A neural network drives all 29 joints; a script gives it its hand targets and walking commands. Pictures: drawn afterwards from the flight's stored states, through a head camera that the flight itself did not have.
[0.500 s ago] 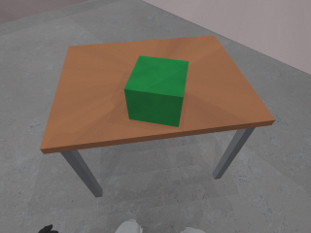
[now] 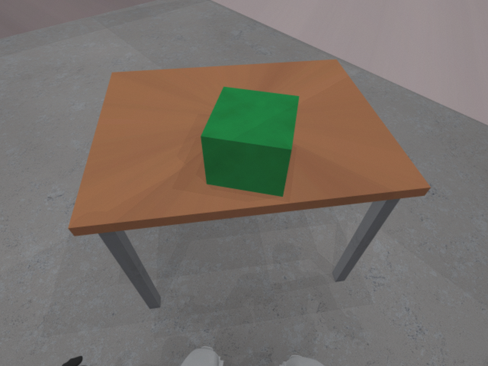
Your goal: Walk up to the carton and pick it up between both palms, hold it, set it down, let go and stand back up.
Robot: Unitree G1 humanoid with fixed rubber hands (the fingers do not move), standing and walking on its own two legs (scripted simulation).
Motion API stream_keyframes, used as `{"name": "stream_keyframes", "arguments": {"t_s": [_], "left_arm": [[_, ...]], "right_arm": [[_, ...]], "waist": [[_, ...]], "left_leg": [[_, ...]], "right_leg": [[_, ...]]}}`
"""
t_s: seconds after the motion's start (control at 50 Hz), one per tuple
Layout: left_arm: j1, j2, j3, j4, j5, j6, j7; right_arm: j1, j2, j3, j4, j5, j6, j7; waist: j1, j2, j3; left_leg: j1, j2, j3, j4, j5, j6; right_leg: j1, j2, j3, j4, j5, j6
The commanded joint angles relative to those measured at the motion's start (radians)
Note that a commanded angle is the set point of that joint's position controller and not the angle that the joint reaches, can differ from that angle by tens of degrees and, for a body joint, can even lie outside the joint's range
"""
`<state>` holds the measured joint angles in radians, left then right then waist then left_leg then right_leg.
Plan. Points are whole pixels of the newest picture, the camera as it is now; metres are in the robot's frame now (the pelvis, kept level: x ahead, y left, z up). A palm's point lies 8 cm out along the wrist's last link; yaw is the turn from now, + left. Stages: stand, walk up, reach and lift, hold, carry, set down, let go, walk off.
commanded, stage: walk up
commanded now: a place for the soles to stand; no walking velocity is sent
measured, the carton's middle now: (252, 140) +0.62 +0.01 -0.01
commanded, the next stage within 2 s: none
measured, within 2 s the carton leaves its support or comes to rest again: neither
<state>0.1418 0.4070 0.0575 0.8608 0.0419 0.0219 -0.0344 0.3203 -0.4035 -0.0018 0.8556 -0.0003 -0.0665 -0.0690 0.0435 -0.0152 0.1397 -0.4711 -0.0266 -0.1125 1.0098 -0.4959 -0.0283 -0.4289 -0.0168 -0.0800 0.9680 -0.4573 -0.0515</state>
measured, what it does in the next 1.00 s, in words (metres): stands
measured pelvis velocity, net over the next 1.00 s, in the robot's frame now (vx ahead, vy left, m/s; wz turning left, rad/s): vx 0.02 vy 0.00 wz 0.01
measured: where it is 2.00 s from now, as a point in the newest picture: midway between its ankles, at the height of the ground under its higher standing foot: outside the picture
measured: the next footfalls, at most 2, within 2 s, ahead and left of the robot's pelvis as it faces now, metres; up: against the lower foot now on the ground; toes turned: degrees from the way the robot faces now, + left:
none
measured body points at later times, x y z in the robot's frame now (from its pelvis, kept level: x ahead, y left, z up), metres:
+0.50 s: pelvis +0.01 +0.00 +0.00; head +0.04 +0.01 +0.45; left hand +0.12 +0.32 -0.11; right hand +0.07 -0.32 -0.10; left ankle +0.06 +0.15 -0.68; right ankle +0.04 -0.10 -0.68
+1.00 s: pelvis +0.02 +0.00 +0.00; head +0.06 +0.00 +0.45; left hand +0.13 +0.32 -0.11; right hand +0.08 -0.33 -0.10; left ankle +0.06 +0.15 -0.68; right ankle +0.05 -0.10 -0.68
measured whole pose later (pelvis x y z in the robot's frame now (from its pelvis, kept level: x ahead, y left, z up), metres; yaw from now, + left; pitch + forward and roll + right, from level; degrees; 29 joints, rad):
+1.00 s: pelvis +0.02 +0.00 +0.00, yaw +1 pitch -3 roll +0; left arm 0.14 0.41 0.06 0.85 0.04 0.01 -0.03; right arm 0.32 -0.40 0.00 0.86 0.00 -0.09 -0.08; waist 0.02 -0.02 0.13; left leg -0.45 -0.02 -0.11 0.94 -0.44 -0.03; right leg -0.43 -0.01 -0.08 0.94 -0.44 -0.05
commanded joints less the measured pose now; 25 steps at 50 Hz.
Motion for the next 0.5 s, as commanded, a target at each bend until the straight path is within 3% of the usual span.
{"name": "stream_keyframes", "arguments": {"t_s": [0.0, 0.02, 0.04, 0.06, 0.08, 0.12, 0.14, 0.16, 0.18, 0.2, 0.22, 0.24, 0.26, 0.28, 0.3, 0.32, 0.34, 0.36, 0.38, 0.4, 0.42, 0.44, 0.46, 0.48], "left_arm": [[-0.134, 0.241, 0.083, -0.124, -0.025, -0.017, 0.003], [-0.132, 0.199, 0.076, -0.127, -0.022, -0.01, 0.002], [-0.113, 0.152, 0.065, -0.146, -0.029, -0.004, 0.003], [-0.127, 0.197, 0.083, -0.137, -0.035, 0.002, 0.013], [-0.118, 0.217, 0.077, -0.142, -0.032, 0.001, 0.013], [-0.106, 0.198, 0.086, -0.12, -0.03, 0.001, 0.009], [-0.082, 0.202, 0.085, -0.103, -0.027, -0.005, 0.007], [-0.018, 0.222, 0.097, -0.086, -0.027, -0.007, 0.003], [-0.006, 0.21, 0.1, -0.077, -0.018, -0.011, 0.003], [0.026, 0.223, 0.102, -0.065, -0.013, -0.019, 0.005], [0.051, 0.245, 0.113, -0.055, -0.007, -0.027, 0.006], [0.096, 0.285, 0.122, -0.052, -0.002, -0.034, 0.008], [0.092, 0.327, 0.13, -0.056, -0.008, -0.04, 0.012], [0.042, 0.325, 0.13, -0.067, -0.017, -0.045, 0.015], [0.006, 0.328, 0.124, -0.076, -0.017, -0.045, 0.019], [0.002, 0.328, 0.116, -0.084, -0.016, -0.047, 0.016], [-0.033, 0.312, 0.108, -0.088, -0.019, -0.045, 0.017], [-0.048, 0.291, 0.096, -0.097, -0.021, -0.041, 0.013], [-0.059, 0.289, 0.1, -0.1, -0.024, -0.037, 0.012], [-0.081, 0.275, 0.088, -0.115, -0.022, -0.035, 0.01], [-0.101, 0.256, 0.089, -0.119, -0.028, -0.029, 0.008], [-0.1, 0.219, 0.082, -0.117, -0.03, -0.017, 0.003], [-0.118, 0.187, 0.078, -0.132, -0.028, -0.012, 0.001], [-0.105, 0.18, 0.074, -0.137, -0.036, -0.005, 0.008]], "right_arm": [[0.189, -0.263, -0.099, 0.034, -0.021, -0.041, -0.005], [0.212, -0.28, -0.101, 0.043, -0.034, -0.049, -0.011], [0.15, -0.375, -0.113, 0.002, -0.037, -0.056, -0.015], [0.126, -0.397, -0.12, -0.014, -0.028, -0.052, -0.02], [0.104, -0.402, -0.115, -0.017, -0.032, -0.053, -0.026], [0.03, -0.374, -0.101, -0.013, -0.044, -0.047, -0.028], [0.001, -0.352, -0.105, -0.017, -0.042, -0.041, -0.028], [-0.029, -0.364, -0.101, -0.032, -0.034, -0.034, -0.025], [-0.049, -0.344, -0.101, -0.036, -0.035, -0.027, -0.024], [-0.061, -0.33, -0.089, -0.039, -0.033, -0.027, -0.02], [-0.074, -0.297, -0.079, -0.051, -0.026, -0.022, -0.018], [-0.087, -0.264, -0.075, -0.055, -0.022, -0.02, -0.015], [-0.073, -0.255, -0.082, -0.039, -0.013, -0.016, -0.021], [-0.058, -0.281, -0.089, -0.025, -0.015, -0.013, -0.028], [-0.057, -0.287, -0.094, -0.031, -0.022, -0.012, -0.024], [0.003, -0.282, -0.091, -0.015, -0.007, -0.019, -0.018], [0.023, -0.288, -0.092, -0.021, -0.011, -0.021, -0.012], [0.044, -0.282, -0.093, -0.015, -0.01, -0.031, -0.007], [0.064, -0.288, -0.098, -0.009, -0.007, -0.031, -0.007], [0.094, -0.278, -0.093, 0.0, -0.008, -0.039, -0.008], [0.136, -0.277, -0.1, 0.014, -0.01, -0.044, -0.011], [0.139, -0.303, -0.105, 0.014, -0.024, -0.052, -0.013], [0.122, -0.353, -0.107, 0.009, -0.036, -0.055, -0.015], [0.118, -0.409, -0.115, -0.013, -0.029, -0.053, -0.017]], "waist": [[-0.093, -0.045, -0.118], [-0.105, 0.055, -0.089], [-0.069, 0.281, -0.097], [-0.073, 0.187, -0.101], [-0.062, 0.147, -0.103], [-0.05, 0.171, -0.062], [-0.047, 0.196, -0.06], [-0.018, 0.171, -0.097], [-0.004, 0.128, -0.077], [0.009, 0.105, -0.082], [0.029, 0.009, -0.073], [0.049, -0.099, -0.063], [0.06, -0.144, -0.068], [0.031, -0.084, -0.047], [0.024, -0.046, -0.051], [0.001, -0.102, -0.094], [-0.015, -0.108, -0.089], [-0.028, -0.101, -0.096], [-0.032, -0.103, -0.086], [-0.055, -0.1, -0.122], [-0.07, -0.077, -0.148], [-0.081, 0.015, -0.131], [-0.066, 0.142, -0.118], [-0.065, 0.206, -0.14]], "left_leg": [[0.183, 0.015, 0.101, -0.271, 0.129, 0.106], [0.186, 0.07, -0.106, -0.428, 0.1, 0.135], [0.189, 0.245, -0.542, -0.553, 0.154, 0.217], [0.203, 0.299, -0.715, -0.59, 0.163, 0.287], [0.231, 0.295, -0.739, -0.573, 0.181, 0.304], [0.186, 0.252, -0.617, -0.525, 0.171, 0.272], [0.105, 0.251, -0.59, -0.524, 0.187, 0.267], [0.032, 0.238, -0.565, -0.507, 0.072, 0.261], [-0.05, 0.222, -0.508, -0.511, 0.052, 0.242], [-0.142, 0.2, -0.454, -0.449, 0.054, 0.22], [-0.246, 0.124, -0.314, -0.337, -0.031, 0.176], [-0.346, 0.003, -0.077, -0.129, -0.049, 0.111], [-0.352, -0.048, 0.056, 0.041, -0.106, 0.076], [-0.334, -0.008, 0.054, 0.11, -0.099, 0.064], [-0.299, 0.002, 0.025, 0.119, -0.096, 0.062], [-0.236, 0.023, 0.059, 0.097, -0.078, 0.067], [-0.196, 0.036, 0.08, 0.069, -0.079, 0.069], [-0.103, 0.036, 0.103, 0.025, -0.041, 0.078], [-0.093, 0.034, 0.114, -0.076, -0.024, 0.077], [-0.014, 0.023, 0.121, -0.166, 0.066, 0.092], [0.092, 0.03, 0.075, -0.278, 0.158, 0.106], [0.142, 0.071, -0.093, -0.375, 0.183, 0.136], [0.131, 0.213, -0.433, -0.492, 0.242, 0.223], [0.177, 0.274, -0.611, -0.533, 0.213, 0.297]], "right_leg": [[-0.064, -0.22, 0.236, -0.293, -0.013, -0.108], [-0.098, -0.144, 0.166, -0.082, 0.029, -0.071], [-0.199, -0.007, 0.102, 0.065, -0.089, 0.004], [-0.201, 0.018, 0.159, 0.092, -0.259, 0.02], [-0.207, 0.008, 0.194, 0.071, -0.278, 0.018], [-0.207, -0.013, 0.18, 0.008, -0.188, 0.01], [-0.117, -0.016, 0.162, -0.011, -0.136, 0.005], [-0.024, -0.015, 0.161, -0.054, -0.087, 0.0], [0.072, 0.0, 0.132, -0.103, -0.041, -0.005], [0.169, -0.024, 0.183, -0.187, -0.025, -0.013], [0.225, -0.084, 0.307, -0.354, -0.17, -0.031], [0.294, -0.212, 0.466, -0.542, -0.3, -0.072], [0.266, -0.374, 0.611, -0.663, -0.326, -0.11], [0.237, -0.394, 0.615, -0.651, -0.231, -0.13], [0.228, -0.393, 0.599, -0.632, -0.152, -0.128], [0.231, -0.368, 0.531, -0.594, -0.144, -0.153], [0.207, -0.367, 0.503, -0.548, -0.016, -0.168], [0.143, -0.35, 0.426, -0.496, 0.048, -0.193], [0.163, -0.312, 0.385, -0.447, 0.09, -0.164], [0.11, -0.293, 0.327, -0.379, 0.145, -0.16], [0.078, -0.251, 0.278, -0.297, 0.115, -0.123], [-0.025, -0.154, 0.192, -0.156, 0.078, -0.066], [-0.09, -0.033, 0.101, 0.005, 0.002, 0.001], [-0.145, 0.018, 0.131, 0.028, -0.169, 0.017]]}}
